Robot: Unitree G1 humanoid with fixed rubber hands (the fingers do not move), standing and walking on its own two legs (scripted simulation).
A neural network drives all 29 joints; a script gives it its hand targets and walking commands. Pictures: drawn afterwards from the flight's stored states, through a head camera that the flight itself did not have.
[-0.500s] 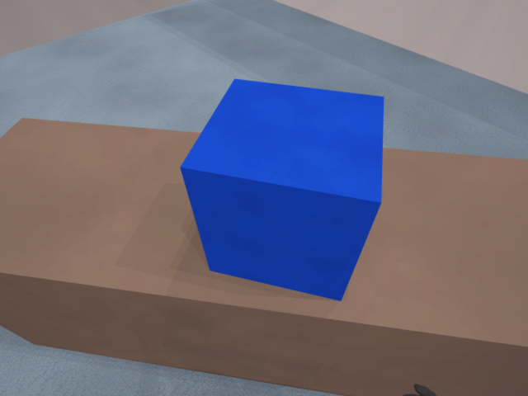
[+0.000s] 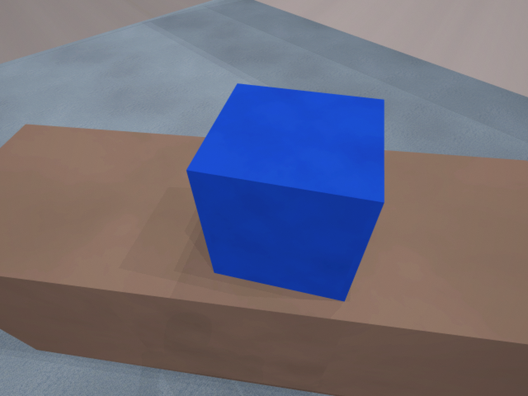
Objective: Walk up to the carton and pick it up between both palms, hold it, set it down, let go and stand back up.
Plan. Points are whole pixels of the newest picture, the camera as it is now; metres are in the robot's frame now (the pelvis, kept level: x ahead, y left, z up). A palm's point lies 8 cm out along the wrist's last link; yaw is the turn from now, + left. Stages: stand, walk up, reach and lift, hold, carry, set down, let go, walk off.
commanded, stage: walk up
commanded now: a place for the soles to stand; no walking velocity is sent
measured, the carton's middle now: (291, 193) +0.48 -0.02 +0.02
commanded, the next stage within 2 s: none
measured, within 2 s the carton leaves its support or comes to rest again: neither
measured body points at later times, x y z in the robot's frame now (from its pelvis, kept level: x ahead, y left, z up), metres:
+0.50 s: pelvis +0.00 +0.07 -0.01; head +0.02 +0.07 +0.44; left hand +0.12 +0.31 -0.13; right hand +0.05 -0.20 -0.13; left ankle +0.06 +0.16 -0.73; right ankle -0.02 -0.04 -0.73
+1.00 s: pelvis -0.01 +0.07 +0.00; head -0.01 +0.06 +0.45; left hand +0.11 +0.30 -0.13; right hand -0.03 -0.20 -0.14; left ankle +0.06 +0.16 -0.73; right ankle -0.02 -0.04 -0.73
